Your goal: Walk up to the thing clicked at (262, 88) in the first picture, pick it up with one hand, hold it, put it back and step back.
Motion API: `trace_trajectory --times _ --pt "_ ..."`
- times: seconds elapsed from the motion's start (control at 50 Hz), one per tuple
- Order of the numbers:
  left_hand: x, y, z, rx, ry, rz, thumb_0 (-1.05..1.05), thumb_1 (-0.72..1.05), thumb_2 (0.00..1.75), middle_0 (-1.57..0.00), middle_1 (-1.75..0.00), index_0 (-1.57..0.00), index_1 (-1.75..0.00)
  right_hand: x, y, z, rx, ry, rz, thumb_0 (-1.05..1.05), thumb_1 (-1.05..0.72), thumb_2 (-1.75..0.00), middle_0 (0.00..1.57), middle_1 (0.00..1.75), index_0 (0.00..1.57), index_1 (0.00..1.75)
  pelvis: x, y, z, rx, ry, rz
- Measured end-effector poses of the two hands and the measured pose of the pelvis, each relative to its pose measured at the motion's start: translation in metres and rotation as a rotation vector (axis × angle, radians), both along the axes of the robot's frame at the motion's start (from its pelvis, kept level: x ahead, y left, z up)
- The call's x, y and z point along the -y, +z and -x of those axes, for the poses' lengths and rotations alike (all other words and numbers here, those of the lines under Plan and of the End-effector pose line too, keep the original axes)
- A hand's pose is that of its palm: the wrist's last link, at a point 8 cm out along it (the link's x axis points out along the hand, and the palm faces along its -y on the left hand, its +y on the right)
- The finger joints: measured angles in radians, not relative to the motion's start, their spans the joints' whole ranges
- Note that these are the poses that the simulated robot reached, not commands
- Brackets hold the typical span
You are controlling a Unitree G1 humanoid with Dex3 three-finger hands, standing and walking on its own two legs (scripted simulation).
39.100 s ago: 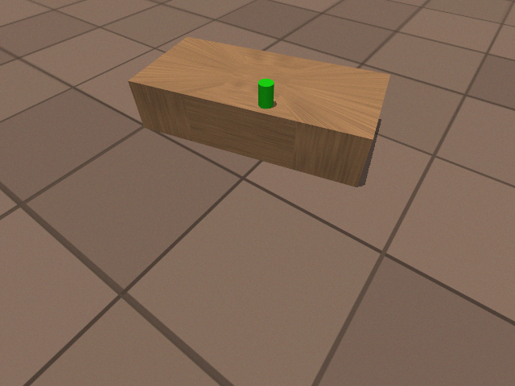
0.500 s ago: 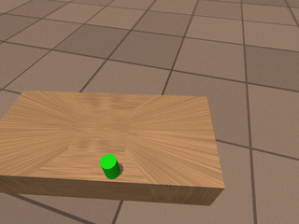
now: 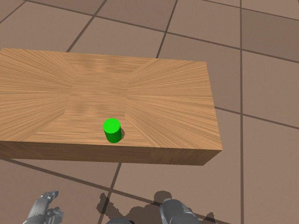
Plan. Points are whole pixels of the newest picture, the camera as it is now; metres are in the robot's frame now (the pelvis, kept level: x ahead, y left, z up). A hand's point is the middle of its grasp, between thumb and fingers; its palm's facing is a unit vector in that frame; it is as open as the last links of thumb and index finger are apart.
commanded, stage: step back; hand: left
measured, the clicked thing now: (112, 131) +0.51 +0.16 -0.38
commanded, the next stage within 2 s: none
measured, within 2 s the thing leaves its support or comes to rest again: neither
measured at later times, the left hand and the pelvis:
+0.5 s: hand out of the picture +0.05 +0.26 -0.14, palm faces -0.04 -0.92 -0.39, open 7.4 cm; pelvis -0.09 +0.01 +0.00, yaw -1 degrees
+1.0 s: hand out of the picture -0.13 +0.27 -0.16, palm faces -0.10 -0.91 -0.41, open 7.4 cm; pelvis -0.23 -0.01 -0.02, yaw -6 degrees
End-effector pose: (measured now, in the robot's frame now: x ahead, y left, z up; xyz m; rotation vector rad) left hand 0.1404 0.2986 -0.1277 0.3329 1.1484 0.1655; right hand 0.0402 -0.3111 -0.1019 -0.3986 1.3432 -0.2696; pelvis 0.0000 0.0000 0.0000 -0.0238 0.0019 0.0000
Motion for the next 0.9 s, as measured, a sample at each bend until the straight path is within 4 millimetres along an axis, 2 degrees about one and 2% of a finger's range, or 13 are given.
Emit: trace_trajectory --times 0.12,0.26,0.38,0.5,0.6,0.66,0.74,0.9 --pt "-0.002 0.001 0.028 -0.039 -0.030 -0.017 0.00 0.90 0.89 -0.21 -0.29 -0.20 -0.30 -0.010 -0.010 -0.001 0.085 -0.012 -0.023 0.01 -0.91 -0.90 0.21 0.30 0.21 0.30 -0.007 -0.003 0.016 0.012 -0.029 -0.017" --pt "0.002 0.010 0.061 -0.037 -0.037 -0.058 0.00 0.90 0.89 -0.21 -0.29 -0.20 -0.30 -0.006 -0.032 0.000 0.164 -0.024 -0.079 0.01 -0.91 -0.90 0.21 0.30 0.21 0.30 -0.002 -0.012 0.038 0.046 -0.047 -0.001" --pt "0.001 0.027 0.084 0.017 -0.012 -0.059 0.00 0.90 0.89 -0.21 -0.30 -0.20 -0.30 -0.009 -0.019 0.009 0.180 0.010 -0.098 0.01 -0.91 -0.90 0.21 0.30 0.20 0.30 0.001 -0.001 0.059 0.038 -0.054 -0.060" --pt "-0.007 0.030 0.097 0.074 -0.024 -0.052 0.00 0.90 0.89 -0.21 -0.30 -0.20 -0.30 -0.005 -0.012 0.037 0.161 0.053 -0.042 0.01 -0.91 -0.90 0.21 0.30 0.20 0.30 -0.011 -0.002 0.089 0.014 -0.025 -0.051" --pt "-0.026 0.011 0.118 0.096 -0.023 -0.020 0.00 0.90 0.89 -0.21 -0.30 -0.20 -0.30 -0.016 -0.011 0.070 0.148 0.067 0.006 0.01 -0.91 -0.90 0.21 0.30 0.20 0.30 -0.025 -0.014 0.119 0.047 -0.008 -0.058" --pt "-0.030 0.006 0.141 0.056 -0.009 -0.011 0.00 0.90 0.89 -0.21 -0.30 -0.20 -0.30 -0.027 -0.002 0.094 0.144 0.068 -0.006 0.01 -0.91 -0.90 0.21 0.30 0.20 0.30 -0.028 -0.009 0.132 0.051 -0.017 -0.036" --pt "-0.033 0.008 0.173 0.017 0.013 0.001 0.00 0.90 0.89 -0.21 -0.29 -0.20 -0.30 -0.030 0.010 0.118 0.136 0.065 -0.002 0.01 -0.91 -0.90 0.21 0.30 0.21 0.30 -0.026 0.000 0.148 0.034 -0.026 -0.006" --pt "-0.031 0.005 0.240 -0.077 -0.009 -0.044 0.00 0.90 0.89 -0.21 -0.29 -0.20 -0.30 -0.011 0.008 0.140 0.229 0.062 0.008 0.01 -0.90 -0.90 0.21 0.30 0.21 0.30 -0.013 -0.006 0.196 0.026 -0.085 -0.015"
